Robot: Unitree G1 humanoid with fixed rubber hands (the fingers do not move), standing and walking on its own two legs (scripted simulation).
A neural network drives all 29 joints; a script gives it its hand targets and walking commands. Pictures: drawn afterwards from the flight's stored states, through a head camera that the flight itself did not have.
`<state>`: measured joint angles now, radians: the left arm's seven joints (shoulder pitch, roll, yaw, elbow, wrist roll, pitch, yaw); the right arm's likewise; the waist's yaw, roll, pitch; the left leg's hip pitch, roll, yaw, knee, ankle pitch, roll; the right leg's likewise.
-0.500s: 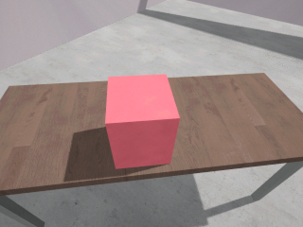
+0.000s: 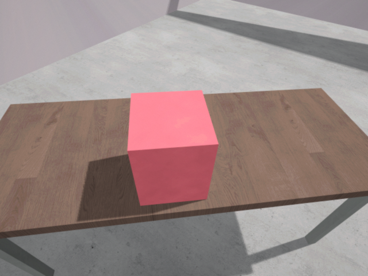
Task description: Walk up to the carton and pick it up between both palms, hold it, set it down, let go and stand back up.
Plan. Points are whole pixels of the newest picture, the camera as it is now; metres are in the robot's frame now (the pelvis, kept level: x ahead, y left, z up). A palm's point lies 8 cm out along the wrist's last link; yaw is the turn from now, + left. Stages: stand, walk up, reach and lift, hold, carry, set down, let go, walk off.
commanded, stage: walk up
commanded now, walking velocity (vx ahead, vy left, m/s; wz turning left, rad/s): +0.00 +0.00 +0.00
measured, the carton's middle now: (170, 148) +0.49 +0.03 -0.02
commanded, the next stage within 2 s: none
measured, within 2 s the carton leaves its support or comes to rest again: neither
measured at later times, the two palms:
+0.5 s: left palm out of the picture -0.01 +0.23 -0.16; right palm out of the picture +0.02 -0.23 -0.15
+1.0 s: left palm out of the picture -0.08 +0.27 -0.16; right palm out of the picture -0.04 -0.14 -0.13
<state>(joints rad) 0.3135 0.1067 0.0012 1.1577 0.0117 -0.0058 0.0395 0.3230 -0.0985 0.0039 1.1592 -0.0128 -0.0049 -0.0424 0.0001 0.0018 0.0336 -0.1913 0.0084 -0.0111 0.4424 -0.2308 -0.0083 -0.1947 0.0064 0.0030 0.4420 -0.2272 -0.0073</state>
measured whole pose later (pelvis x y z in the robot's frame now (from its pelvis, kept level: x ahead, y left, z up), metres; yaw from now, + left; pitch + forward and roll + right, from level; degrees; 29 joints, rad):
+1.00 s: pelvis -0.04 +0.06 +0.00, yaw +6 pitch +0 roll +0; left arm 0.28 0.17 0.03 1.15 0.00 0.05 0.04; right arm 0.35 -0.08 0.02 1.08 -0.02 -0.03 -0.05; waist 0.02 -0.06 0.03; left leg -0.13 -0.08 0.06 0.34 -0.22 0.09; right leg -0.25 -0.03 0.00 0.65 -0.37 -0.01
